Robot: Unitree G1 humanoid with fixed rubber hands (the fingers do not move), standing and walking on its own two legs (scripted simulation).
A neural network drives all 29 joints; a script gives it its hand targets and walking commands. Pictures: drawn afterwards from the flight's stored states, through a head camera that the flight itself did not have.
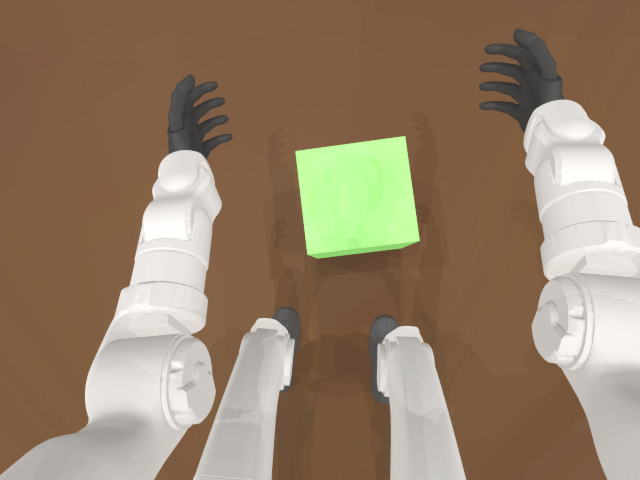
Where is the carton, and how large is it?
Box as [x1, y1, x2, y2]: [295, 136, 419, 258]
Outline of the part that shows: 404,136 295,151 307,254 317,258 400,248 419,240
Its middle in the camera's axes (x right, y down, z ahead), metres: +0.07 -0.08 +0.86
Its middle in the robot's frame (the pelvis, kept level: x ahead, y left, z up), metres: +0.48 -0.02 -0.51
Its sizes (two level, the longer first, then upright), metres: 0.210 0.200 0.250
